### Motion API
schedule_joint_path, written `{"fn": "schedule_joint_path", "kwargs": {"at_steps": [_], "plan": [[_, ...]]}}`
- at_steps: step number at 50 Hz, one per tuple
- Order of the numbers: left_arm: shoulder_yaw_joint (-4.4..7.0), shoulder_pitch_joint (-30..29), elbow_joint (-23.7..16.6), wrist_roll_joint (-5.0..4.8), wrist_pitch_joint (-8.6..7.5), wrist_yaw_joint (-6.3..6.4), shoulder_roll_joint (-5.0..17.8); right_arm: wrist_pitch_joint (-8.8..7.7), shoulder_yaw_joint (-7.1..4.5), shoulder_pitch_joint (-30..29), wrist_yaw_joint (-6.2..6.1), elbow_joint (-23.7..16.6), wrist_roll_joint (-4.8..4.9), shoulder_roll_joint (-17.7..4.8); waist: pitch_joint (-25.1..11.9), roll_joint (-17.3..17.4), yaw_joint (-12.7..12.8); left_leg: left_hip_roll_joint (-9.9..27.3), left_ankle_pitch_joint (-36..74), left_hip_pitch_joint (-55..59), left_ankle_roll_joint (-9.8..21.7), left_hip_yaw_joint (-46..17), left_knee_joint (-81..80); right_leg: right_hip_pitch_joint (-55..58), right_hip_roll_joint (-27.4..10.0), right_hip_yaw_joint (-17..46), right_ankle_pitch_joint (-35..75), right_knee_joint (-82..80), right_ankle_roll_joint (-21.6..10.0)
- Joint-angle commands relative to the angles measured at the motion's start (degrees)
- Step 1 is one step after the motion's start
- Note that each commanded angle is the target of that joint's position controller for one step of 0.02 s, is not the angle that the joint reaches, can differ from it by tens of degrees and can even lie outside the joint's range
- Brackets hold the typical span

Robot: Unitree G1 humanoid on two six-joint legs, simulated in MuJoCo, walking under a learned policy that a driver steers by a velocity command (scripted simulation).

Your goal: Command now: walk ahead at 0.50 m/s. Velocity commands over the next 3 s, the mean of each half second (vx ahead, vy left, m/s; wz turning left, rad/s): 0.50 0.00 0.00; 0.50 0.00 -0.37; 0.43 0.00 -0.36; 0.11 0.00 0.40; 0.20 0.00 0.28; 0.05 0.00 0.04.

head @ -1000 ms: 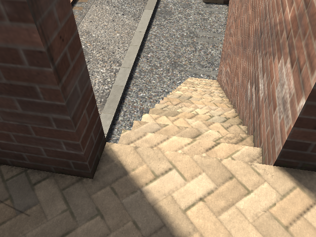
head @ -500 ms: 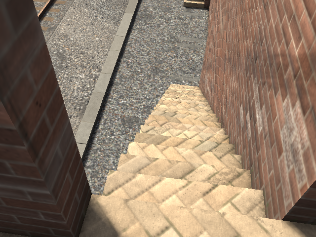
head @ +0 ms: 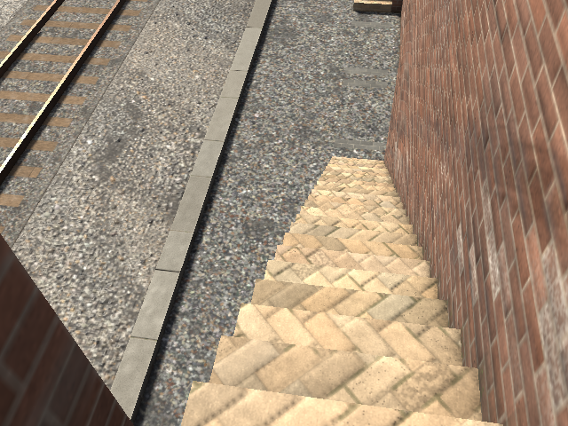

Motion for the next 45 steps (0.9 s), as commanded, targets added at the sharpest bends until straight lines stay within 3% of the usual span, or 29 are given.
{"fn": "schedule_joint_path", "kwargs": {"at_steps": [1, 3, 5, 6, 7, 8, 9, 12, 14, 16, 17, 18, 19, 20, 22, 25, 27, 29, 30, 32, 35, 37, 38, 39, 40, 41, 42, 43, 45], "plan": [[0.52, 4.85, -1.14, -0.71, -0.85, -0.01, 5.69, 0.53, -0.14, -0.03, 0.23, -3.94, -0.48, -1.81, 0.92, -4.37, -0.83, 2.57, 5.62, -8.12, -2.11, 0.31, -3.79, 3.25, -15.84, 13.81, 11.38, -10.87, -7.12], [0.34, 6.7, -0.98, -0.56, -0.64, -0.04, 5.84, 0.54, 0.2, -4.48, 0.33, -6.23, -0.03, -1.69, 1.47, -4.16, -0.18, 2.7, 9.72, -9.13, -2.92, 1.44, -8.89, 3.48, -15.22, 12.42, 16.18, -10.71, -7.17], [0.0, 10.09, -0.34, -0.47, -0.19, -0.19, 5.18, 0.72, 1.14, -6.49, 0.41, -7.42, -0.06, 0.35, 1.73, -4.56, 0.15, 1.64, 15.57, -7.08, -1.87, 3.09, -16.18, 2.96, -14.43, 10.4, 19.28, -9.74, -6.43], [-0.62, 10.53, -0.81, -0.81, 0.04, -0.06, 4.23, 0.73, 1.19, -9.23, 0.79, -8.16, 0.21, -0.03, 1.26, -4.69, 1.08, 0.58, 17.96, -6.17, -1.64, 3.05, -18.53, 3.73, -13.73, 9.84, 21.9, -9.51, -5.08], [-0.79, 11.08, -1.43, -0.84, -0.2, -0.15, 4.36, 0.92, 0.84, -10.56, 1.49, -8.8, 1.34, -1.45, 1.54, -5.88, 1.1, 0.5, 19.97, -5.77, -1.58, 2.86, -20.99, 5.16, -14.21, 9.81, 22.37, -9.8, -4.1], [-0.83, 11.61, -1.59, -0.93, -0.14, -0.13, 4.76, 1.07, 0.9, -11.61, 1.62, -9.24, 1.29, -1.72, 1.7, -6.29, 1.32, 0.16, 19.99, -5.79, -1.45, 2.95, -22.35, 6.77, -14.49, 9.64, 23.87, -9.52, -3.82], [-0.95, 11.24, -2.22, -0.63, 0.36, -0.25, 4.7, 0.73, 1.1, -11.68, 2.18, -9.11, 0.48, -1.23, 0.56, -6.3, 0.96, -0.49, 20.56, -3.87, -0.62, 3.31, -24.09, 7.43, -14.39, 9.28, 25.07, -8.51, -3.63], [-0.95, 12.08, -2.9, 0.08, 1.26, 0.12, 5.47, 1.01, 1.32, -13.89, 2.24, -10.23, 0.54, -1.49, 0.88, -5.6, 1.12, -2.5, 15.13, 0.83, 0.39, 4.39, -25.22, 8.51, -14.49, 6.98, 30.66, -5.69, -4.11], [-0.57, 11.32, -3.56, 0.38, 1.76, 0.66, 6.93, 0.78, 0.98, -11.82, 1.81, -10.16, 0.25, -2.57, 1.42, -5.94, -0.15, -4.19, 8.21, 5.12, 1.93, 4.61, -27.72, 9.51, -15.79, 7.16, 36.85, -2.12, -4.11], [-0.14, 10.92, -3.11, 0.21, 2.11, 1.21, 8.02, -0.19, 0.05, -0.97, 0.68, -7.73, 0.54, -3.86, -1.46, -4.21, -4.27, -6.93, 3.11, 15.6, 3.35, 4.19, -31.99, 10.22, -16.16, 7.23, 44.12, 7.58, -2.83], [-0.35, 9.92, -3.14, -0.61, 2.0, 0.93, 7.35, -0.27, -0.42, 9.16, 0.31, -5.26, 0.55, -4.83, -6.87, -1.84, -9.16, -4.7, 10.0, 29.45, 5.42, 1.36, -35.91, 4.65, -12.8, 3.64, 41.01, 20.6, -1.12], [-0.5, 13.23, -5.09, -1.09, 1.77, 0.82, 4.96, -0.44, -2.09, 17.17, 0.08, -3.95, 0.12, -11.91, -13.5, 6.04, -8.62, 10.16, 20.09, 43.15, 9.46, -15.82, -36.7, -7.44, -5.62, 0.71, 10.5, 40.95, 1.42], [0.52, 19.47, -3.26, -0.12, 2.69, -0.04, 4.27, 0.64, -2.29, 15.35, 0.67, -2.78, 2.63, -12.79, -15.81, 12.33, -4.47, 16.78, 13.97, 44.72, 16.86, -34.4, -44.45, -19.34, 2.55, 5.78, -23.92, 54.76, 2.91], [1.78, 15.8, -2.96, 1.01, 2.97, -0.34, 7.65, 1.08, -1.71, 9.71, 1.19, -4.07, 2.97, -9.72, -6.98, 4.47, -3.36, 14.95, 6.28, 36.23, 16.35, -29.37, -46.78, -23.73, -1.05, 11.37, -19.49, 57.87, 3.0], [2.25, 7.19, -5.55, -0.16, 3.19, -0.49, 6.96, 1.19, 0.4, 0.19, 1.83, -6.31, 1.75, -4.6, 1.81, -0.27, -0.93, 11.73, 9.01, 20.97, 12.75, -17.89, -50.4, -21.17, -4.32, 12.61, -11.26, 54.1, 3.93], [2.42, 8.13, -5.49, 0.26, 5.95, -0.21, 5.86, -0.73, 0.94, 2.16, 1.12, -5.12, 0.66, -4.79, 1.17, 2.04, 1.19, 8.37, 17.23, 16.56, 10.18, -11.3, -51.79, -16.17, -4.7, 13.53, -8.9, 48.9, 5.45], [2.79, 8.22, -5.53, 0.09, 6.47, -0.71, 6.24, -0.92, 0.83, 4.06, 0.65, -4.5, 0.8, -6.94, 0.86, 0.51, 1.62, 8.31, 27.42, 19.75, 8.65, -8.56, -50.08, -19.93, -3.95, 15.07, -5.26, 47.72, 5.77], [1.88, 8.91, -5.36, 0.78, 7.45, -0.69, 4.48, -0.94, 0.4, 9.05, 0.23, -2.25, 1.09, -8.03, -0.61, 0.12, 1.38, 8.08, 38.26, 22.24, 5.62, -4.25, -46.55, -22.49, -3.99, 14.2, -2.47, 50.56, 5.66], [1.83, 8.29, -5.14, 0.9, 7.77, -0.5, 4.86, -1.54, 0.01, 10.84, 0.2, -2.41, 0.88, -9.93, -1.36, 0.37, 0.86, 7.31, 34.23, 22.41, 4.88, -3.11, -45.41, -23.8, -4.03, 12.45, 1.43, 52.48, 5.18], [2.11, 4.24, -5.86, 1.0, 8.26, 0.13, 5.91, -2.5, 0.08, 14.19, 0.94, -0.95, 1.85, -8.93, 0.22, -0.66, -0.03, 9.27, 29.13, 26.04, 4.47, -5.04, -43.53, -31.38, -4.85, 14.59, 5.05, 54.65, 3.27], [2.41, 3.01, -5.36, 1.9, 8.73, 0.46, 6.75, -3.17, 0.64, 15.07, 0.87, -1.79, 1.6, -8.11, 0.63, 1.52, 0.15, 9.69, 33.5, 24.6, 2.86, -3.03, -39.7, -33.03, -4.63, 14.7, 7.06, 54.68, 3.01], [2.93, 0.89, -6.36, 1.45, 8.81, 0.32, 7.56, -3.87, 0.78, 15.1, 1.14, -1.62, 0.94, -8.78, 2.11, 2.79, 0.47, 7.92, 27.92, 23.86, 2.15, -0.13, -38.67, -34.37, -5.07, 13.56, 12.13, 50.16, 2.97], [3.06, -2.89, -7.31, 2.44, 8.68, 0.42, 7.75, -4.57, 0.65, 14.89, 0.66, -0.72, 1.79, -8.53, 2.88, 3.59, -0.04, 8.72, 22.18, 26.35, 0.96, -1.04, -36.85, -36.59, -5.47, 15.88, 15.12, 46.36, 2.96], [3.14, -4.38, -7.73, 2.67, 8.61, 0.48, 7.71, -4.85, 0.71, 16.3, 0.41, -0.34, 1.94, -8.46, 3.42, 3.86, -1.05, 9.55, 22.72, 27.72, 0.75, -1.56, -35.28, -38.54, -5.34, 16.01, 16.55, 44.9, 2.93], [2.82, -4.83, -6.61, 1.78, 8.33, 0.28, 7.47, -4.91, 0.24, 16.49, 0.16, 0.39, 2.21, -9.06, 3.64, 3.06, -0.6, 9.81, 17.35, 26.44, -0.18, -1.48, -32.51, -38.46, -5.88, 15.8, 19.82, 41.9, 2.81], [3.44, -5.82, -6.82, 0.97, 8.21, 0.67, 9.23, -5.94, -0.08, 17.07, 0.17, 0.24, 2.02, -9.64, 4.22, 4.32, -1.59, 9.53, 13.46, 24.53, -1.16, -0.63, -31.46, -37.14, -5.22, 13.71, 19.82, 38.71, 3.33], [3.39, -9.52, -7.22, 1.01, 8.24, 0.63, 8.67, -6.27, -0.01, 18.41, 0.3, 0.59, 1.21, -8.56, 6.47, 2.56, -2.96, 9.91, 11.7, 24.05, -0.66, -0.95, -30.5, -38.9, -5.11, 13.31, 22.97, 36.56, 3.02], [2.82, -11.52, -8.23, 0.95, 7.97, -0.2, 7.52, -6.52, 0.12, 16.71, -0.05, 0.39, 1.51, -7.81, 7.0, -0.17, -1.82, 8.61, -0.13, 16.43, 0.17, 2.69, -29.29, -32.79, -4.85, 11.14, 31.8, 27.65, 4.12], [1.9, -11.7, -7.53, 1.02, 7.79, -1.47, 4.97, -7.68, 0.54, 16.07, 0.11, 0.91, 0.94, -6.81, 7.54, 0.31, -2.09, 6.56, -1.03, 7.35, 0.94, 6.61, -24.56, -21.58, -4.6, 7.18, 42.43, 21.39, 4.28]]}}
Next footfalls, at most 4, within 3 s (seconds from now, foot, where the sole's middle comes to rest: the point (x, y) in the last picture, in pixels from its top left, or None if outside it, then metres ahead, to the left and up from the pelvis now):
0.34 left None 0.28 0.10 -0.78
1.06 right None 0.50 -0.11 -0.97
1.64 left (310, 381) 0.77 -0.01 -1.17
2.26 right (395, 388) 0.74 -0.27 -1.17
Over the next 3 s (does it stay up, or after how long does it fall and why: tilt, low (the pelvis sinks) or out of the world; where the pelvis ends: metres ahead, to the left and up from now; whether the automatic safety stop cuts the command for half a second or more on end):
stays up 0.76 -0.18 -0.39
